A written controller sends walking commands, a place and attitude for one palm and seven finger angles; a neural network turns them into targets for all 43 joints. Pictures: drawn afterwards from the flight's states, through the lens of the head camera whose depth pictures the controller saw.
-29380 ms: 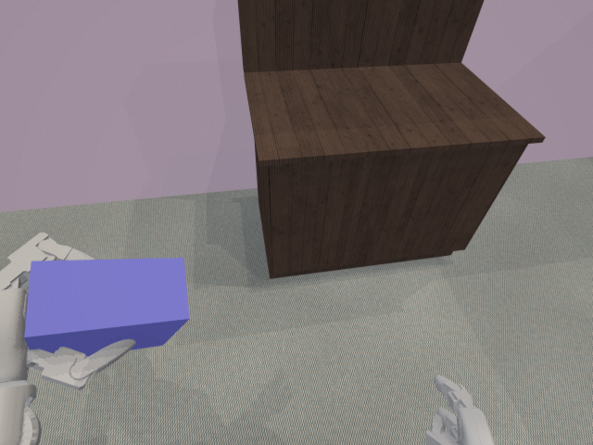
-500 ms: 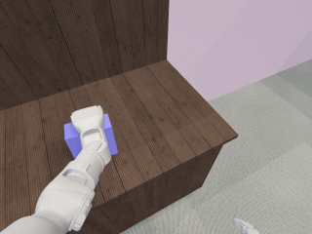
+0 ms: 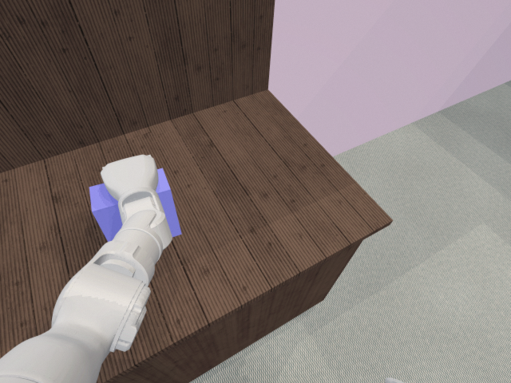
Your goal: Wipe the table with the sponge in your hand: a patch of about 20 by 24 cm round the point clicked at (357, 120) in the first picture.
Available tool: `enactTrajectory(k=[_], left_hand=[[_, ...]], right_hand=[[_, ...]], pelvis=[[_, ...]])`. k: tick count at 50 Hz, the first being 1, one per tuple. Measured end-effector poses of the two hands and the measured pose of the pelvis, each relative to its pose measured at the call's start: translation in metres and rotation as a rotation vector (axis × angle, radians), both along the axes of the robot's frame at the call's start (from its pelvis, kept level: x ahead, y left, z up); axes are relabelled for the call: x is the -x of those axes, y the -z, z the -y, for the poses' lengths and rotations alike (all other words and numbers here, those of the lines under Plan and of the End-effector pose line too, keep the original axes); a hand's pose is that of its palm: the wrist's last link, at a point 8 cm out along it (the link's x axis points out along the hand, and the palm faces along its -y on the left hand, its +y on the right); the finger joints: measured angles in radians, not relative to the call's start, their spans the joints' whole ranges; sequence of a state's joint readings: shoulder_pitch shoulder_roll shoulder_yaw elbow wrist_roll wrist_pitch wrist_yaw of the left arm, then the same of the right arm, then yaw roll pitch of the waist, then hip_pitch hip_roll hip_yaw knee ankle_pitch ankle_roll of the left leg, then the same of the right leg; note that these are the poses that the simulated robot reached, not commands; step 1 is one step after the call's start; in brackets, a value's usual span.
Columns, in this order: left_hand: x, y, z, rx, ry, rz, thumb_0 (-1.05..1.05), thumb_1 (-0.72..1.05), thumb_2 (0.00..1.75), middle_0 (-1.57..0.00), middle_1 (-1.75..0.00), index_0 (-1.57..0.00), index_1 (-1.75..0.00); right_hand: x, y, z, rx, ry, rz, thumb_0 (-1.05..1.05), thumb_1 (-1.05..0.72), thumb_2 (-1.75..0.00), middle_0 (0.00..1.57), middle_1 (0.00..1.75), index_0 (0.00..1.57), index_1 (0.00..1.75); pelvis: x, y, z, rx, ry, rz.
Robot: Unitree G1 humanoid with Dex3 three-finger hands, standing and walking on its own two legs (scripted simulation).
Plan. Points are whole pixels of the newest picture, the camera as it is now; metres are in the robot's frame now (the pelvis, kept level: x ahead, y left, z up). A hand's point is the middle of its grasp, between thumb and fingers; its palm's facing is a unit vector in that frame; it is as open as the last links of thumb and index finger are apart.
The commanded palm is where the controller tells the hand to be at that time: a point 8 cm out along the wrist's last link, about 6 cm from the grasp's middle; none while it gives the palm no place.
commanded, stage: wipe forward along the third lane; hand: left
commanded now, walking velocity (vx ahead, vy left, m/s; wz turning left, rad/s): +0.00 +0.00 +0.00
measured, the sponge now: (141, 219) +0.42 +0.22 -0.05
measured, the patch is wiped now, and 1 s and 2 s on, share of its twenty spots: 1.00 1.00 1.00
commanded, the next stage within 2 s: wipe back along the third lane in 0.08 s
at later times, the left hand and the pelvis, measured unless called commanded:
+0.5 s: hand (137, 197) +0.43 +0.21 +0.01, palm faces -0.08 +0.00 -1.00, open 10.2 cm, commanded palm +0.40 +0.18 +0.04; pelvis +0.00 +0.02 +0.00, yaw +0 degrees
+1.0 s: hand (148, 213) +0.40 +0.19 +0.01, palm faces -0.08 -0.01 -1.00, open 10.3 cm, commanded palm +0.35 +0.16 +0.04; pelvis +0.02 +0.01 +0.01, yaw +1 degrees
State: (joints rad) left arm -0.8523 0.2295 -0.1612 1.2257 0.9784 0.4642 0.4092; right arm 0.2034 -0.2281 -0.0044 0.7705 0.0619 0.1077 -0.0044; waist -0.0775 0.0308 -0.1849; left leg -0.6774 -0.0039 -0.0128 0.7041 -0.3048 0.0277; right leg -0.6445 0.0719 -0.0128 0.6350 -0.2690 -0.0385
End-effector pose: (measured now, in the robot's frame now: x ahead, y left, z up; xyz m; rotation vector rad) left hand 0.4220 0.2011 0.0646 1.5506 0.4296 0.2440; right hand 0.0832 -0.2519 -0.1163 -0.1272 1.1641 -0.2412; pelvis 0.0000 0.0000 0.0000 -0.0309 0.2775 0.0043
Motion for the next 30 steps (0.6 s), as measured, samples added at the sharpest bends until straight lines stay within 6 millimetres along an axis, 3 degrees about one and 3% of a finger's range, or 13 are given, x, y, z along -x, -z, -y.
enactTrajectory(k=[12, 20, 30], left_hand=[[-0.015, 0.000, -0.010, -0.014, 0.000, 0.004, 0.00, -0.52, 1.06, -0.71, -1.33, -0.73, -1.33], [-0.005, 0.001, -0.006, -0.022, 0.028, 0.039, 0.00, -0.51, 1.06, -0.69, -1.35, -0.71, -1.35], [0.008, 0.000, 0.003, -0.015, 0.030, 0.035, 0.00, -0.49, 1.06, -0.67, -1.38, -0.69, -1.38]], right_hand=[[0.008, 0.002, -0.011, 0.003, 0.004, -0.011, 0.01, -0.91, -0.90, 0.20, 0.30, 0.20, 0.30], [0.016, 0.006, -0.022, -0.036, 0.007, -0.044, 0.01, -0.91, -0.90, 0.20, 0.30, 0.20, 0.30], [-0.018, 0.000, -0.035, -0.067, -0.036, 0.013, 0.01, -0.91, -0.90, 0.20, 0.30, 0.20, 0.30]], pelvis=[[0.003, 0.004, -0.011, 0.011, 0.000, -0.029], [-0.002, 0.003, -0.018, 0.015, 0.006, -0.020], [-0.007, -0.002, -0.020, 0.013, -0.002, 0.013]])
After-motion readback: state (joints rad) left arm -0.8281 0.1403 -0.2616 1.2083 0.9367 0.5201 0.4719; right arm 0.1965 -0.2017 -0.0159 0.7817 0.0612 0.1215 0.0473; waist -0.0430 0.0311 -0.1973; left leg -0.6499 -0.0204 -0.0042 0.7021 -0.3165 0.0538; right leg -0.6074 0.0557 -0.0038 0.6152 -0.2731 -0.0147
